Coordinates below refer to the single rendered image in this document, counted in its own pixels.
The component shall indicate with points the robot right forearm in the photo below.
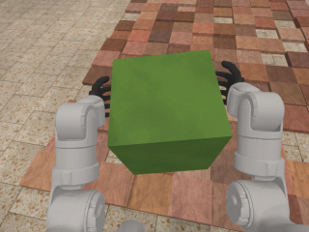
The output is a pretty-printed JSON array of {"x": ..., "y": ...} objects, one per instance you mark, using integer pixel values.
[{"x": 260, "y": 129}]

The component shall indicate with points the carton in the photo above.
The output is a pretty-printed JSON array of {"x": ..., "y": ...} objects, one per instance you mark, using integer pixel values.
[{"x": 166, "y": 113}]

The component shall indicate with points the robot right hand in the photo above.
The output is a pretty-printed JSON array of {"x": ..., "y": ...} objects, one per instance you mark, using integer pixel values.
[{"x": 233, "y": 78}]

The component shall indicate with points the left robot thigh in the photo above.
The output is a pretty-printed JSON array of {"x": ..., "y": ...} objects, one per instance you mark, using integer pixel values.
[{"x": 131, "y": 225}]

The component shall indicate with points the robot right upper arm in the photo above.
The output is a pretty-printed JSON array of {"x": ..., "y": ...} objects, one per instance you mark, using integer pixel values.
[{"x": 260, "y": 206}]

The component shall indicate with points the robot left hand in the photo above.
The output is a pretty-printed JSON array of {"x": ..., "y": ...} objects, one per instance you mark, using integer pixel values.
[{"x": 97, "y": 91}]

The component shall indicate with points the robot left forearm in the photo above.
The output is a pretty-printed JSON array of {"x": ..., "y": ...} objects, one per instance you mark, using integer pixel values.
[{"x": 76, "y": 139}]

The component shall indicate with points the robot left upper arm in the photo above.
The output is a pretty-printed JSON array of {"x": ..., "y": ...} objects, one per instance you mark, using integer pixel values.
[{"x": 76, "y": 210}]

